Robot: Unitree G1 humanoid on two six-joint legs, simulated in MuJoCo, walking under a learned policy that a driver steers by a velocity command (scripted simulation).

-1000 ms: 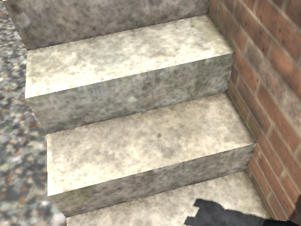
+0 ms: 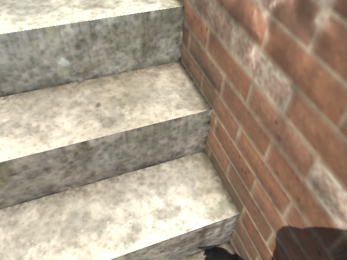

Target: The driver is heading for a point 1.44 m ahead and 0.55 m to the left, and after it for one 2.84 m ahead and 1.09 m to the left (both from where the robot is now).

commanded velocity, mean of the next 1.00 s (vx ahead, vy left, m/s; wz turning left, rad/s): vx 0.95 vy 0.00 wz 0.00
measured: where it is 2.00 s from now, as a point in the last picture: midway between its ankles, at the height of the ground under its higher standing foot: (95, 106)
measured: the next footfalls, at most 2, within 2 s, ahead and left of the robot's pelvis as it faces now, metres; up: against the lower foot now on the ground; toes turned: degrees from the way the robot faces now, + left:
right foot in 0.18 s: +0.06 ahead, -0.10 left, +0.00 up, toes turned -4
left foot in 0.74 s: +0.18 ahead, +0.26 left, +0.20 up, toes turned +5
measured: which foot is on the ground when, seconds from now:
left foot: down 0.00-0.20, up 0.22-0.72, down 0.74-1.00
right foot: up 0.00-0.16, down 0.18-0.76, up 0.78-1.00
